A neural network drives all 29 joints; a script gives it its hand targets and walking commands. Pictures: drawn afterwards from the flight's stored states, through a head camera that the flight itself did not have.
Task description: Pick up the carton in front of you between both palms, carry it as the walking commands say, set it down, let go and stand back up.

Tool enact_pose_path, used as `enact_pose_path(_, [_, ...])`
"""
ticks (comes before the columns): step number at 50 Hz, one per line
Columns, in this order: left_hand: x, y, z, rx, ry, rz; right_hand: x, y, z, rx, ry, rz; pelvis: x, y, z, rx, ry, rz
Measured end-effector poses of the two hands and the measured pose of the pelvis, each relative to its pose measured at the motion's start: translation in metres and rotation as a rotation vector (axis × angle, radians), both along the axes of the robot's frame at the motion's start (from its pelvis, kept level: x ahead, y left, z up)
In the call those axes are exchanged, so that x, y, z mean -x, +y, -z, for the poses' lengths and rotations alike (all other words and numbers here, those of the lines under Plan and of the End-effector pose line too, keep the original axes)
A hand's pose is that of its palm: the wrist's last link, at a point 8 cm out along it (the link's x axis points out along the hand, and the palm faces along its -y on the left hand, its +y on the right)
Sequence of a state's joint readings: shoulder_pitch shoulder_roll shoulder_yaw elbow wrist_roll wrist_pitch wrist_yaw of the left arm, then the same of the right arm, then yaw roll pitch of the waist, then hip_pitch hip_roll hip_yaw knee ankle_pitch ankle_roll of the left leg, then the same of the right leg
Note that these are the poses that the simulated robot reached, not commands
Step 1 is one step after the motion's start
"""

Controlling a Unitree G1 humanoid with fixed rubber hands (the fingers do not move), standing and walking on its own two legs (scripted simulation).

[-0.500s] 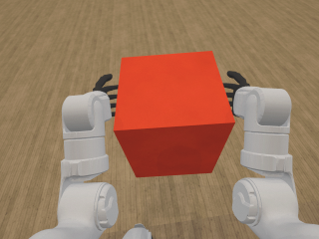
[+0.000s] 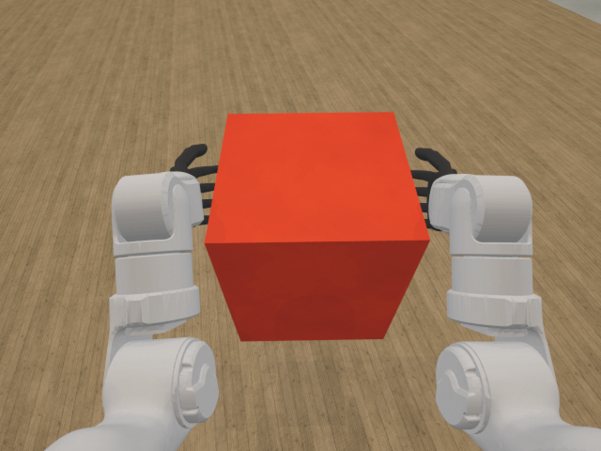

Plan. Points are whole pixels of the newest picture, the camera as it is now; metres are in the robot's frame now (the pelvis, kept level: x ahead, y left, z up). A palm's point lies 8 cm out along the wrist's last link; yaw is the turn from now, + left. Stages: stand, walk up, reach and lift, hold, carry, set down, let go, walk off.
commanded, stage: carry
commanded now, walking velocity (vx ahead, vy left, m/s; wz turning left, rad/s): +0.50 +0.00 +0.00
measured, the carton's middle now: (311, 235) +0.39 -0.01 +0.10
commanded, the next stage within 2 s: none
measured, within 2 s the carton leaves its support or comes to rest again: neither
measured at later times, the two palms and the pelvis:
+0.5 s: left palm (196, 140) +0.61 +0.18 +0.11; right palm (366, 131) +0.61 -0.12 +0.12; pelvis +0.30 +0.02 +0.01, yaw -1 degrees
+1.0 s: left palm (237, 78) +0.87 +0.13 +0.10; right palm (369, 76) +0.87 -0.17 +0.09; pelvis +0.61 -0.03 +0.01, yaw +1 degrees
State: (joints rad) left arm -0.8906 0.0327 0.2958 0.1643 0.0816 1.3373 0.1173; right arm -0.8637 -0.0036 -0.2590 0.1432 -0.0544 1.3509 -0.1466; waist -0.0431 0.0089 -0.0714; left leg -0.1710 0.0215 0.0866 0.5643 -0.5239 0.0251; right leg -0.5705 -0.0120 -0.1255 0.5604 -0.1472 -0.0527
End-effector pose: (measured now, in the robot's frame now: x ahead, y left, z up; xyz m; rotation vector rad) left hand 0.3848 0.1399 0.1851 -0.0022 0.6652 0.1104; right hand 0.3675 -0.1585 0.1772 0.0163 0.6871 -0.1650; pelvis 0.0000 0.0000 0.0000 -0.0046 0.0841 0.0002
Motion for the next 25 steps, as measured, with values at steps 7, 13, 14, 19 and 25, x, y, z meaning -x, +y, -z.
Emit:
enact_pose_path(7, [-0.054,0.002,0.033,-0.045,0.138,-0.053,-0.080,0.001,0.031,-0.012,0.136,-0.074,-0.076,-0.017,-0.013,-0.014,-0.010,-0.012])
enact_pose_path(13, [-0.103,0.009,0.047,-0.032,0.163,-0.083,-0.136,0.009,0.043,-0.015,0.161,-0.089,-0.137,-0.017,-0.029,-0.027,0.004,-0.017])
enact_pose_path(14, [-0.112,0.010,0.048,-0.028,0.158,-0.085,-0.146,0.010,0.045,-0.018,0.157,-0.084,-0.148,-0.015,-0.030,-0.027,0.006,-0.018])
enact_pose_path(19, [-0.163,0.019,0.056,0.001,0.111,-0.093,-0.192,0.019,0.051,-0.046,0.109,-0.058,-0.215,-0.002,-0.029,-0.019,0.007,-0.021])
enact_pose_path(25, [-0.227,0.038,0.073,0.042,0.039,-0.079,-0.244,0.039,0.062,-0.040,0.033,-0.011,-0.301,0.020,-0.013,-0.026,-0.001,0.011])
